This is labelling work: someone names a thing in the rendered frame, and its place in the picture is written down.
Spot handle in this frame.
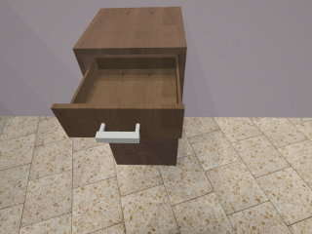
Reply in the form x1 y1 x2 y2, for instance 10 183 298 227
95 123 140 143

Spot cabinet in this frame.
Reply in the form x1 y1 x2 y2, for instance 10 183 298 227
72 6 187 166

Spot drawer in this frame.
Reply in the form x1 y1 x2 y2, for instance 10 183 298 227
51 56 185 138

